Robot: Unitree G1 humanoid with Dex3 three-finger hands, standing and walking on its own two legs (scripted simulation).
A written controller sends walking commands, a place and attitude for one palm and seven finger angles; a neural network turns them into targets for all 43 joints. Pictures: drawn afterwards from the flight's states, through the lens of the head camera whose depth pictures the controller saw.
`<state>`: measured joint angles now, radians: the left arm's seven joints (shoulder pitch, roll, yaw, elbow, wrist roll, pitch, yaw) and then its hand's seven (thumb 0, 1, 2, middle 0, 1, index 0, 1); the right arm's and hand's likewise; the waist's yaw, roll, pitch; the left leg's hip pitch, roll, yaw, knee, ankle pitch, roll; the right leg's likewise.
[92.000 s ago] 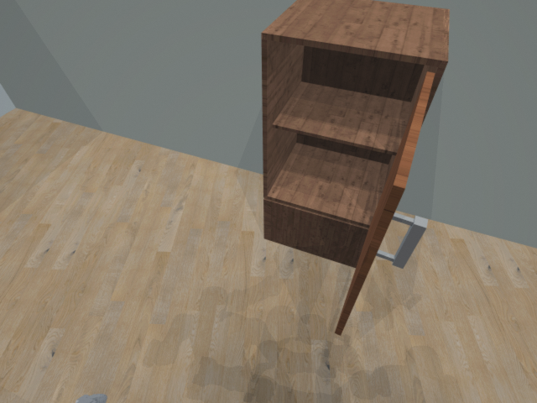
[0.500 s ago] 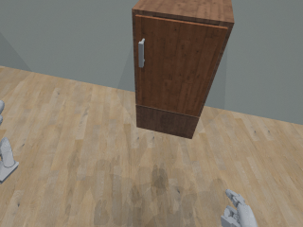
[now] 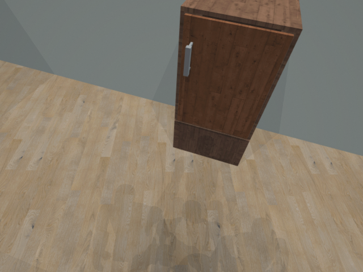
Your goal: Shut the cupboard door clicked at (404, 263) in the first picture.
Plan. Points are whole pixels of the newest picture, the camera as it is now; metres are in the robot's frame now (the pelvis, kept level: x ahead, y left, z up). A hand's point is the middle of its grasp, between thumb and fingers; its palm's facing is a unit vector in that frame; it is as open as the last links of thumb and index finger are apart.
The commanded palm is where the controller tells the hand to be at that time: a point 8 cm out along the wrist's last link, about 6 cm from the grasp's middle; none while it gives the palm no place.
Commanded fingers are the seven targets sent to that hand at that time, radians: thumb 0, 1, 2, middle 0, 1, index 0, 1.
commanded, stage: let the arm hang, fingers relaxed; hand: left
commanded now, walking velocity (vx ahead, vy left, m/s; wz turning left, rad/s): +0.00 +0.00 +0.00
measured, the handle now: (188, 59) +0.95 +0.02 -0.04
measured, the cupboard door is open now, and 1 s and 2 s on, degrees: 0 0 0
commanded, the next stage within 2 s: look to check the result in 0.72 s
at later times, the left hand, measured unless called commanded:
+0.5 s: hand out of the picture -0.05 +0.16 -0.17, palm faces -0.01 -0.99 -0.14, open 7.4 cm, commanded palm none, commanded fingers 0.00 0.90 0.90 -0.20 -0.30 -0.20 -0.30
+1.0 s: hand out of the picture -0.04 +0.17 -0.17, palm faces -0.02 -0.99 -0.17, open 7.4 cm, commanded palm none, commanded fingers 0.00 0.90 0.90 -0.20 -0.30 -0.20 -0.30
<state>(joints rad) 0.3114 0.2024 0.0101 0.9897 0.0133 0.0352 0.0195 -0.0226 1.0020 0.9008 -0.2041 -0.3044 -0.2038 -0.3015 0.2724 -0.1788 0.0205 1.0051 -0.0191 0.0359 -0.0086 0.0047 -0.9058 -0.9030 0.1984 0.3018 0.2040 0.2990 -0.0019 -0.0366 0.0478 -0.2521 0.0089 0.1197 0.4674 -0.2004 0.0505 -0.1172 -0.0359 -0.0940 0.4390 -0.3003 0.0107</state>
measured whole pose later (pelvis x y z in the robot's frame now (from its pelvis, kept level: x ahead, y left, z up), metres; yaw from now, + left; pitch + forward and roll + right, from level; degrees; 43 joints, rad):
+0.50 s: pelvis -0.01 +0.02 +0.00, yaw -2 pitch -2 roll +0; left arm 0.36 0.09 -0.01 1.16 0.02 0.00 0.04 0.00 0.91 0.90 -0.19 -0.30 -0.20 -0.30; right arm 0.33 -0.10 -0.01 1.14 -0.01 0.01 -0.03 0.00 -0.91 -0.90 0.20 0.30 0.20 0.30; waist -0.01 0.00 0.02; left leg -0.20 -0.02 0.17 0.38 -0.15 0.08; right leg -0.11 -0.06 -0.05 0.41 -0.27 0.04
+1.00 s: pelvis +0.00 +0.01 +0.00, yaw -2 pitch -2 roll +0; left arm 0.35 0.13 0.00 1.16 0.02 0.00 0.03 0.00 0.90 0.90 -0.19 -0.30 -0.20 -0.30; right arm 0.32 -0.13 -0.01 1.14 -0.01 0.01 -0.03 0.00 -0.91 -0.90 0.20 0.30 0.20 0.30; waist -0.02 0.00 0.05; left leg -0.19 -0.01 0.16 0.38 -0.16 0.07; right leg -0.10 -0.05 -0.05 0.39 -0.26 0.03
